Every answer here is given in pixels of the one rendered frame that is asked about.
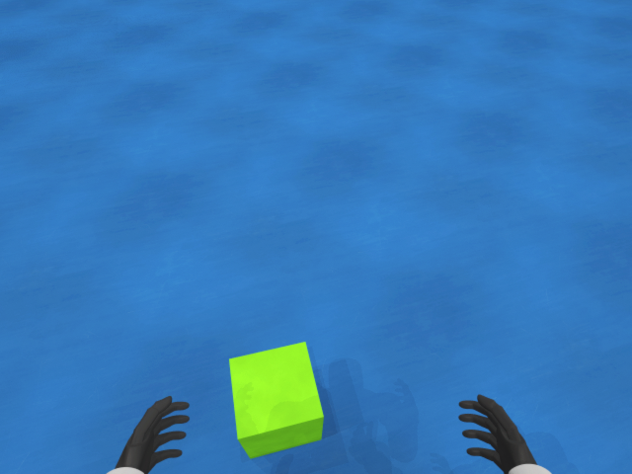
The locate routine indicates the left robot hand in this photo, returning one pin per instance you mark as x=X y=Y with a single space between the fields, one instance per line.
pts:
x=139 y=452

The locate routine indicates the right robot hand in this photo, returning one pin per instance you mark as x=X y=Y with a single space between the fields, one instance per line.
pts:
x=510 y=447

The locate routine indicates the carton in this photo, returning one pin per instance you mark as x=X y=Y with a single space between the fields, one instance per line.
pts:
x=276 y=401

